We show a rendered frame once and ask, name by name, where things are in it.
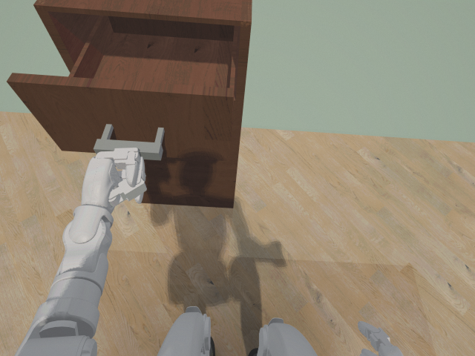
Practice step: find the left robot upper arm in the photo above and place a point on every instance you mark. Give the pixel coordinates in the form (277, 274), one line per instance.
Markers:
(80, 345)

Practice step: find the left robot hand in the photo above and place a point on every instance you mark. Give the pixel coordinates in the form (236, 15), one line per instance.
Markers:
(102, 176)

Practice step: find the cabinet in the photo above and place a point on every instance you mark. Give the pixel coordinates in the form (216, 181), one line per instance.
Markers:
(169, 181)

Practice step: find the left robot forearm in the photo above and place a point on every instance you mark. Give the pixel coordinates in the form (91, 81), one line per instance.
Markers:
(71, 308)

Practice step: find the robot thigh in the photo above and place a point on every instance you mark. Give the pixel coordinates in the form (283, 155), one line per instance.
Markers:
(189, 336)
(280, 339)

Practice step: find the drawer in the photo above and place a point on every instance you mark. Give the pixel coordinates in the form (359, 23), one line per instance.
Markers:
(140, 75)

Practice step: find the robot right thigh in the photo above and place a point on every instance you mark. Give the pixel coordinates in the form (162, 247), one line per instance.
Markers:
(280, 339)

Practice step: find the robot left thigh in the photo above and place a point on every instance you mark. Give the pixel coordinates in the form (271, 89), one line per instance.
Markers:
(189, 336)

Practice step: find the handle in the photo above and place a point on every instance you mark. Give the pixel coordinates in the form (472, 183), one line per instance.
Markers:
(148, 150)

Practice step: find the right robot hand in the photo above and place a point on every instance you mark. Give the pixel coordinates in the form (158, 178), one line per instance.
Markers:
(379, 340)

